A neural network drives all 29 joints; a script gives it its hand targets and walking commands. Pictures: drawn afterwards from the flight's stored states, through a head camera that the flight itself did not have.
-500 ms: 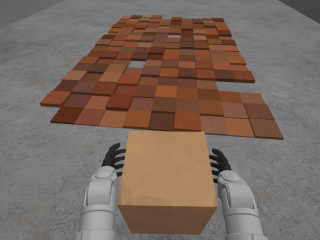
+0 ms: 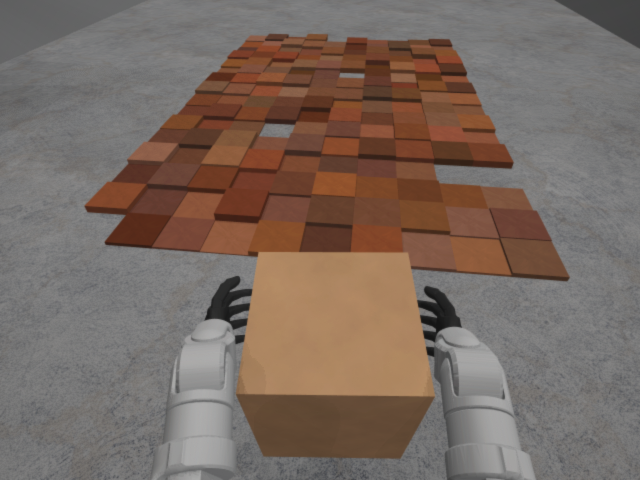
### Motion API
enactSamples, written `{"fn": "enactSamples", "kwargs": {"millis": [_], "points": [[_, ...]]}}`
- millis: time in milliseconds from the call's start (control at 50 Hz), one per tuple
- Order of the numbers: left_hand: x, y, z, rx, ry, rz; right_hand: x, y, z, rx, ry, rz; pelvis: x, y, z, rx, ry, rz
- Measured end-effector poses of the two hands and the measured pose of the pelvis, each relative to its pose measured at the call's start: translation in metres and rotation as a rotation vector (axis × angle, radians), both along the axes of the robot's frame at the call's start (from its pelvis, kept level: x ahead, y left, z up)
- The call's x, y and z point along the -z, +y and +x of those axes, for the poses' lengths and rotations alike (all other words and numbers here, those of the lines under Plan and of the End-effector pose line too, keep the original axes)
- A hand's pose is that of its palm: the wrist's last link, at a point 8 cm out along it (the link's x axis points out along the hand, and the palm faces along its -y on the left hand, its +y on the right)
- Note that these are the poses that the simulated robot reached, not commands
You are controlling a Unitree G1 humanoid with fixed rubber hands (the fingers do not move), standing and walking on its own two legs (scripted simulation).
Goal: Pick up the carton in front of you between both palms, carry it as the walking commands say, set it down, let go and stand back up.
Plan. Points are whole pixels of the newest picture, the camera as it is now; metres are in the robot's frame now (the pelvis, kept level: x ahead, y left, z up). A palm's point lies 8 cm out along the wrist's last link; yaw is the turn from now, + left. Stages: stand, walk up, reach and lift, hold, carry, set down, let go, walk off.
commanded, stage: hold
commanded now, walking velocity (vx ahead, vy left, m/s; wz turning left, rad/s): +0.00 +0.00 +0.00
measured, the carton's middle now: (332, 359) +0.31 +0.00 -0.02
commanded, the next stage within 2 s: carry in 0.66 s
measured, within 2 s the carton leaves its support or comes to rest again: neither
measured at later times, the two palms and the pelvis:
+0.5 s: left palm (217, 334) +0.30 +0.16 +0.05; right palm (444, 345) +0.29 -0.14 +0.04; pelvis +0.01 +0.01 +0.00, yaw +0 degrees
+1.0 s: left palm (204, 297) +0.33 +0.18 +0.08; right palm (428, 304) +0.33 -0.12 +0.08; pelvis +0.05 +0.02 +0.00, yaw -1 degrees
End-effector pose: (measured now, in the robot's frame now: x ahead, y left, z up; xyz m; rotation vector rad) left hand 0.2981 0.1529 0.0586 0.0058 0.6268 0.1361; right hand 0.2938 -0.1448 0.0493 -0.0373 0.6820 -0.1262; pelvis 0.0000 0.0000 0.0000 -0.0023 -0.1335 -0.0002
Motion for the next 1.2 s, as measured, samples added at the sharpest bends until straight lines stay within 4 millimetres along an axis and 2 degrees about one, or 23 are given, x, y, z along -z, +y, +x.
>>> {"fn": "enactSamples", "kwargs": {"millis": [340, 680, 780, 840, 920, 1000, 1100, 1200], "points": [[0.004, 0.004, 0.001, 0.019, 0.017, 0.022, 0.004, 0.004, 0.0, -0.013, 0.017, -0.022, -0.003, 0.004, 0.013, -0.002, 0.008, 0.0], [0.004, 0.004, -0.004, 0.015, 0.013, 0.014, 0.003, 0.004, -0.005, -0.005, 0.013, -0.014, -0.001, 0.006, 0.004, 0.003, 0.006, 0.001], [-0.002, 0.004, 0.001, 0.009, -0.002, 0.0, -0.003, 0.003, -0.001, 0.006, -0.002, -0.005, 0.0, 0.006, 0.007, -0.004, 0.084, -0.003], [-0.01, 0.007, 0.009, 0.001, -0.034, -0.013, -0.012, 0.007, 0.008, 0.01, -0.034, -0.002, 0.003, 0.011, 0.012, -0.026, 0.128, -0.009], [-0.016, 0.02, 0.02, -0.016, -0.047, -0.023, -0.021, 0.019, 0.024, 0.009, -0.048, 0.016, 0.008, 0.021, 0.029, -0.011, 0.155, 0.002], [-0.025, 0.023, 0.037, -0.018, -0.001, -0.037, -0.028, 0.023, 0.038, 0.029, -0.002, 0.03, 0.002, 0.024, 0.054, 0.015, 0.186, -0.013], [-0.031, 0.011, 0.072, -0.017, 0.03, -0.065, -0.033, 0.01, 0.067, 0.057, 0.028, 0.042, -0.002, 0.016, 0.093, 0.013, 0.217, -0.031], [-0.025, -0.006, 0.115, -0.004, 0.016, -0.057, -0.028, -0.007, 0.108, 0.073, 0.014, 0.057, 0.012, 0.002, 0.14, -0.011, 0.218, -0.03]]}}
